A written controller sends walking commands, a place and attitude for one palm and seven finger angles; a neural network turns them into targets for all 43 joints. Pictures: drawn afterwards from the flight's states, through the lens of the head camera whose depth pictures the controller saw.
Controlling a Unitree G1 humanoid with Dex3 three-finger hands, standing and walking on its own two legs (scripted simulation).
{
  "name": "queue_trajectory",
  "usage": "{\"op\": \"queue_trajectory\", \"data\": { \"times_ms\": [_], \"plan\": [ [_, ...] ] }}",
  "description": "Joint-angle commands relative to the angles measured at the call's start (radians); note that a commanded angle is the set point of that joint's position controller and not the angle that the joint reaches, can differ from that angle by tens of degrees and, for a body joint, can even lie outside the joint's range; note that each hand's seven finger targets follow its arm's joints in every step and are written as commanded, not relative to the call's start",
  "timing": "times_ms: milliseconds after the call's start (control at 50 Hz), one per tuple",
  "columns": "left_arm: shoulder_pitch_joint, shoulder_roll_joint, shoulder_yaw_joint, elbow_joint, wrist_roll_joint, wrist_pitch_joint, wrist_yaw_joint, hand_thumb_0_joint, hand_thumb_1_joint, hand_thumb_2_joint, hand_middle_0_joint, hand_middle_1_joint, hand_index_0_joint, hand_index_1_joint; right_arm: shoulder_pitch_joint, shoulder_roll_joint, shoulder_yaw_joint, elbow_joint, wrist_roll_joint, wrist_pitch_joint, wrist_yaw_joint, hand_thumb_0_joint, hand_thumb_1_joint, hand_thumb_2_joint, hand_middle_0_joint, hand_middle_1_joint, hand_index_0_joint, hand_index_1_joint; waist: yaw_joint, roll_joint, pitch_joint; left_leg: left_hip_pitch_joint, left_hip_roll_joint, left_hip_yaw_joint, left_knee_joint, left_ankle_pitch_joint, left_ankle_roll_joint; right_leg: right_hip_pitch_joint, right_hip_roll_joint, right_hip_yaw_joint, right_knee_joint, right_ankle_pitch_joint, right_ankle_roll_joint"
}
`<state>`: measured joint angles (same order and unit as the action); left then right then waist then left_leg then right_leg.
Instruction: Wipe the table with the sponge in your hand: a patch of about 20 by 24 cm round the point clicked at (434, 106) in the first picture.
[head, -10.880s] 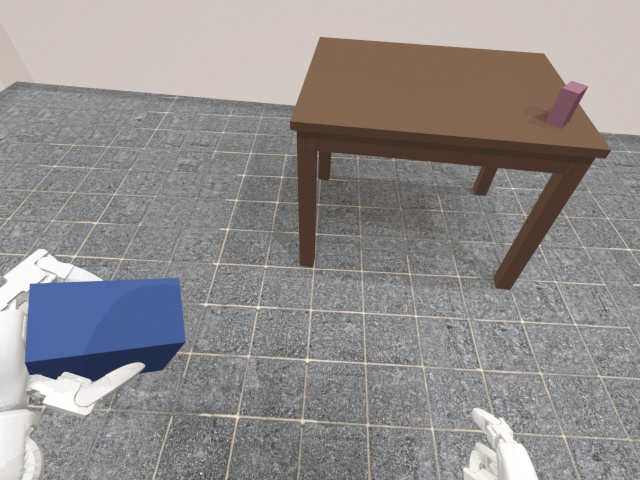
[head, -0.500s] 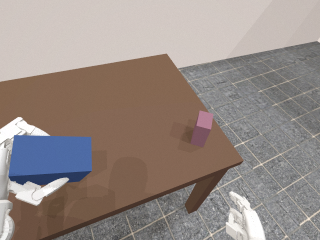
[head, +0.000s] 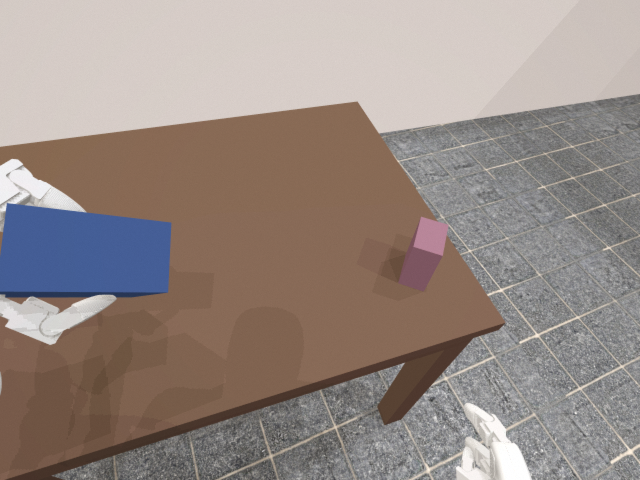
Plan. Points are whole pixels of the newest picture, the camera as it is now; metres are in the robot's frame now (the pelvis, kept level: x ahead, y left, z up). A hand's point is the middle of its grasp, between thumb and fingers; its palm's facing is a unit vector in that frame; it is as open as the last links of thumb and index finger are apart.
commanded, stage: look again from close up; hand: left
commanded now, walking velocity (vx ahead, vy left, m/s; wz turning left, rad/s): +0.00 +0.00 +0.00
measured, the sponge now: (106, 261) +0.26 +0.24 +0.17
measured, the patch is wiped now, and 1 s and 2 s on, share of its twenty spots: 0.00 0.00 0.00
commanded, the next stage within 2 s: come to a stop and stand still in 0.20 s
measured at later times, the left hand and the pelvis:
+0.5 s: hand (50, 269) +0.24 +0.27 +0.19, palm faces +0.42 -0.82 -0.39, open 10.2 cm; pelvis +0.00 +0.01 +0.00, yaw -1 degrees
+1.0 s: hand (54, 310) +0.21 +0.27 +0.16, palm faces +0.38 -0.86 -0.35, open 10.2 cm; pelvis -0.01 +0.02 +0.00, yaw -1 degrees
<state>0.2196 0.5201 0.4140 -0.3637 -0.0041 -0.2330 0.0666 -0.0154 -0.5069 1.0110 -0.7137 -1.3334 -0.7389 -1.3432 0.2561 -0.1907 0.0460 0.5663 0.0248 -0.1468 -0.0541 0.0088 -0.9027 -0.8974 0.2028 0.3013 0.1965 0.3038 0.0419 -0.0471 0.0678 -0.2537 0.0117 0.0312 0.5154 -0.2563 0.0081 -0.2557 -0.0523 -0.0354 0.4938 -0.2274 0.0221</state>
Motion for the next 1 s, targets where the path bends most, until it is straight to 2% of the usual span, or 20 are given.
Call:
{"op": "queue_trajectory", "data": {
  "times_ms": [0,40,80,100,160,200,220,300,320,340,360,380,400,480,560,600,640,700,760,980],
  "plan": [
    [0.017,0.135,0.134,-0.148,-0.055,-0.093,0.013,0.000,0.100,1.300,-1.200,-1.600,-1.200,-1.600,-0.113,-0.166,-0.064,-0.112,-0.020,-0.099,0.046,0.000,-0.900,-0.900,0.200,0.300,0.200,0.300,-0.008,0.061,-0.174,0.041,0.039,-0.037,-0.075,-0.008,0.016,-0.036,-0.030,0.127,-0.105,-0.015,-0.077],
    [0.171,0.057,0.066,-0.230,-0.067,-0.098,0.006,0.000,0.100,1.300,-1.200,-1.600,-1.200,-1.600,-0.067,-0.168,-0.069,-0.131,-0.014,-0.108,0.066,0.000,-0.900,-0.900,0.200,0.300,0.200,0.300,0.004,0.001,-0.153,0.028,0.035,-0.033,-0.049,0.086,0.019,-0.011,-0.048,0.115,-0.108,0.124,-0.075],
    [0.200,0.054,0.068,-0.263,-0.068,-0.090,0.017,0.000,0.100,1.300,-1.200,-1.600,-1.200,-1.600,-0.062,-0.169,-0.075,-0.117,-0.009,-0.116,0.072,0.000,-0.900,-0.900,0.200,0.300,0.200,0.300,0.000,-0.008,-0.184,0.056,0.039,-0.035,-0.050,0.141,0.019,0.009,-0.051,0.104,-0.092,0.178,-0.067],
    [0.182,0.095,0.101,-0.280,-0.073,-0.090,0.030,0.000,0.100,1.300,-1.200,-1.600,-1.200,-1.600,-0.094,-0.183,-0.078,-0.116,-0.006,-0.115,0.067,0.000,-0.900,-0.900,0.200,0.300,0.200,0.300,-0.002,0.063,-0.211,0.091,0.048,-0.045,-0.079,0.155,0.019,0.011,-0.037,0.092,-0.065,0.174,-0.058],
    [0.167,0.111,0.139,-0.283,-0.051,-0.090,0.048,0.000,0.100,1.300,-1.200,-1.600,-1.200,-1.600,-0.085,-0.182,-0.088,-0.109,-0.020,-0.096,0.047,0.000,-0.900,-0.900,0.200,0.300,0.200,0.300,-0.006,0.022,-0.205,0.050,0.057,-0.050,-0.083,0.211,0.010,0.072,-0.043,0.070,-0.068,0.275,-0.047],
    [0.113,0.174,0.184,-0.340,-0.046,-0.088,0.059,0.000,0.100,1.300,-1.200,-1.600,-1.200,-1.600,-0.107,-0.193,-0.096,-0.114,-0.020,-0.081,0.037,0.000,-0.900,-0.900,0.200,0.300,0.200,0.300,-0.012,0.080,-0.246,0.068,0.054,-0.059,-0.090,0.217,0.009,0.098,-0.041,0.072,-0.046,0.275,-0.048],
    [0.136,0.126,0.153,-0.324,-0.043,-0.087,0.059,0.000,0.100,1.300,-1.200,-1.600,-1.200,-1.600,-0.100,-0.173,-0.095,-0.109,-0.023,-0.073,0.031,0.000,-0.900,-0.900,0.200,0.300,0.200,0.300,-0.013,0.082,-0.234,0.056,0.063,-0.057,-0.084,0.255,0.010,0.112,-0.050,0.051,-0.050,0.310,-0.046],
    [0.146,0.124,0.135,-0.402,-0.050,-0.072,0.071,0.000,0.100,1.300,-1.200,-1.600,-1.200,-1.600,-0.116,-0.175,-0.098,-0.119,-0.013,-0.074,0.033,0.000,-0.900,-0.900,0.200,0.300,0.200,0.300,-0.007,0.156,-0.282,0.102,0.059,-0.054,-0.058,0.336,0.008,0.129,-0.051,0.052,-0.028,0.367,-0.048],
    [-0.794,0.781,0.620,-0.669,0.102,-0.185,0.045,0.000,0.100,1.300,-1.200,-1.600,-1.200,-1.600,0.014,-0.121,-0.094,-0.069,-0.092,-0.119,0.043,0.000,-0.900,-0.900,0.200,0.300,0.200,0.300,0.028,0.148,-0.185,-0.023,0.059,0.015,0.009,0.290,-0.010,0.023,-0.019,0.121,-0.074,0.294,-0.078],
    [-0.154,0.162,0.199,-0.091,0.002,-0.138,0.006,0.000,0.100,1.300,-1.200,-1.600,-1.200,-1.600,-0.072,-0.050,-0.075,-0.030,-0.060,-0.127,0.045,0.000,-0.900,-0.900,0.200,0.300,0.200,0.300,-0.013,0.110,-0.285,0.063,0.014,-0.014,-0.070,0.287,-0.008,0.104,-0.043,0.128,-0.037,0.356,-0.109],
    [-0.015,0.029,0.074,-0.169,-0.020,-0.123,0.000,0.000,0.100,1.300,-1.200,-1.600,-1.200,-1.600,-0.053,-0.141,-0.115,-0.124,-0.022,-0.142,0.048,0.000,-0.900,-0.900,0.200,0.300,0.200,0.300,0.003,0.238,-0.290,0.142,0.030,0.001,-0.043,0.385,-0.013,0.135,-0.022,0.162,-0.046,0.399,-0.082],
    [0.011,0.026,0.038,-0.300,-0.039,-0.126,0.008,0.000,0.100,1.300,-1.200,-1.600,-1.200,-1.600,-0.077,-0.144,-0.116,-0.121,-0.014,-0.139,0.055,0.000,-0.900,-0.900,0.200,0.300,0.200,0.300,-0.007,0.286,-0.298,0.153,0.049,-0.025,-0.067,0.429,-0.001,0.155,-0.024,0.105,-0.023,0.345,-0.063],
    [0.131,-0.065,-0.010,-0.278,-0.054,-0.114,0.016,0.000,0.100,1.300,-1.200,-1.600,-1.200,-1.600,-0.116,-0.123,-0.109,-0.113,-0.002,-0.143,0.066,0.000,-0.900,-0.900,0.200,0.300,0.200,0.300,-0.007,0.304,-0.288,0.178,0.072,-0.024,-0.077,0.481,0.003,0.143,0.000,0.061,0.012,0.295,-0.053],
    [0.200,0.015,0.060,-0.246,-0.062,-0.087,0.037,0.000,0.100,1.300,-1.200,-1.600,-1.200,-1.600,-0.112,-0.135,-0.106,-0.126,-0.008,-0.108,0.064,0.000,-0.900,-0.900,0.200,0.300,0.200,0.300,0.001,0.033,-0.195,-0.020,0.082,-0.046,-0.123,0.259,-0.004,0.187,0.000,0.045,-0.021,0.218,-0.026],
    [0.138,0.053,0.121,-0.205,-0.073,-0.089,0.042,0.000,0.100,1.300,-1.200,-1.600,-1.200,-1.600,-0.131,-0.121,-0.091,-0.136,-0.009,-0.082,0.029,0.000,-0.900,-0.900,0.200,0.300,0.200,0.300,-0.011,-0.008,-0.136,-0.036,0.056,-0.044,-0.150,0.049,-0.001,0.125,-0.006,0.070,-0.099,0.118,-0.026],
    [0.069,0.085,0.140,-0.260,-0.071,-0.095,0.045,0.000,0.100,1.300,-1.200,-1.600,-1.200,-1.600,-0.152,-0.119,-0.082,-0.137,-0.006,-0.083,0.016,0.000,-0.900,-0.900,0.200,0.300,0.200,0.300,-0.016,0.052,-0.122,-0.011,0.050,-0.043,-0.162,0.005,0.001,0.092,-0.004,0.078,-0.122,0.079,-0.028],
    [0.042,0.029,0.081,-0.240,-0.068,-0.098,0.038,0.000,0.100,1.300,-1.200,-1.600,-1.200,-1.600,-0.144,-0.113,-0.074,-0.143,-0.010,-0.089,0.013,0.000,-0.900,-0.900,0.200,0.300,0.200,0.300,-0.015,0.081,-0.118,-0.028,0.046,-0.045,-0.172,-0.055,0.007,0.098,-0.005,0.075,-0.136,0.028,-0.028],
    [0.005,0.021,0.055,-0.285,-0.055,-0.101,0.044,0.000,0.100,1.300,-1.200,-1.600,-1.200,-1.600,-0.160,-0.117,-0.074,-0.132,-0.009,-0.108,0.013,0.000,-0.900,-0.900,0.200,0.300,0.200,0.300,-0.015,0.116,-0.125,0.004,0.038,-0.031,-0.170,-0.079,0.008,0.087,0.001,0.087,-0.160,0.008,-0.028],
    [0.007,-0.016,0.010,-0.276,-0.043,-0.101,0.045,0.000,0.100,1.300,-1.200,-1.600,-1.200,-1.600,-0.134,-0.127,-0.080,-0.123,-0.013,-0.114,0.019,0.000,-0.900,-0.900,0.200,0.300,0.200,0.300,-0.014,0.122,-0.123,-0.020,0.036,-0.047,-0.188,-0.083,0.005,0.112,0.012,0.073,-0.157,-0.001,-0.026],
    [0.112,0.010,0.070,-0.298,-0.042,-0.104,0.046,0.000,0.100,1.300,-1.200,-1.600,-1.200,-1.600,-0.118,-0.135,-0.094,-0.125,-0.013,-0.098,0.024,0.000,-0.900,-0.900,0.200,0.300,0.200,0.300,-0.013,0.101,-0.152,-0.038,0.043,-0.051,-0.184,0.038,-0.003,0.186,0.018,0.042,-0.121,0.143,-0.021]
  ]
}}
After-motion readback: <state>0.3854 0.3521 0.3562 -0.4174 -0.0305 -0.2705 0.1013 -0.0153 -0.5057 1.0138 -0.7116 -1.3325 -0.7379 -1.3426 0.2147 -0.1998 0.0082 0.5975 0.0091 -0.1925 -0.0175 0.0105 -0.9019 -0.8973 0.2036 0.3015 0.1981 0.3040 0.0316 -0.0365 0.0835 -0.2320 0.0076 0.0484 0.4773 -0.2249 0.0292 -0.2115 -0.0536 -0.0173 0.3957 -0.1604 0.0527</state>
